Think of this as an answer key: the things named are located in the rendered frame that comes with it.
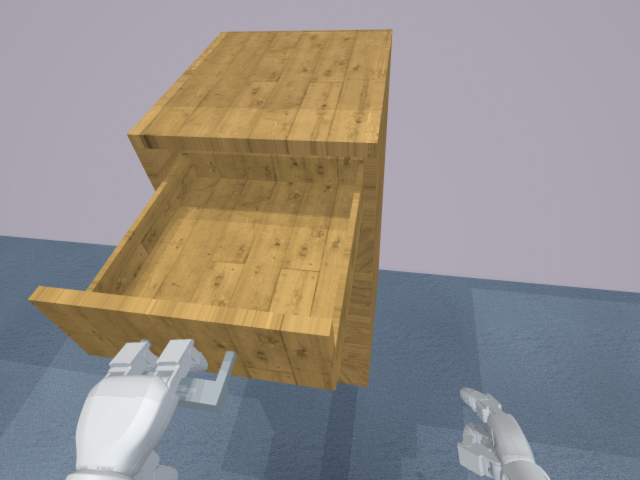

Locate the right robot hand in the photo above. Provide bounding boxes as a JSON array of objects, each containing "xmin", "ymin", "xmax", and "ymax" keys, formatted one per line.
[{"xmin": 457, "ymin": 387, "xmax": 536, "ymax": 480}]

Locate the handle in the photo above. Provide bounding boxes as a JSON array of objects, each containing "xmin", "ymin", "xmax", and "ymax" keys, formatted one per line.
[{"xmin": 140, "ymin": 339, "xmax": 237, "ymax": 414}]

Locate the drawer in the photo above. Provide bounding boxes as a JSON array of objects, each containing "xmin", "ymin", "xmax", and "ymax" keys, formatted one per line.
[{"xmin": 28, "ymin": 150, "xmax": 364, "ymax": 391}]

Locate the cabinet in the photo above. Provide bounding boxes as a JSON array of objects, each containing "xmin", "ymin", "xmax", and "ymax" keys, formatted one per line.
[{"xmin": 127, "ymin": 29, "xmax": 392, "ymax": 387}]

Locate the robot right forearm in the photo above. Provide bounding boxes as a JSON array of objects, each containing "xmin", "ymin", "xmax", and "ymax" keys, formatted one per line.
[{"xmin": 500, "ymin": 460, "xmax": 550, "ymax": 480}]

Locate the left robot hand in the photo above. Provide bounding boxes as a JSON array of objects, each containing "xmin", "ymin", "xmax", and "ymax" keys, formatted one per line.
[{"xmin": 76, "ymin": 339, "xmax": 208, "ymax": 480}]

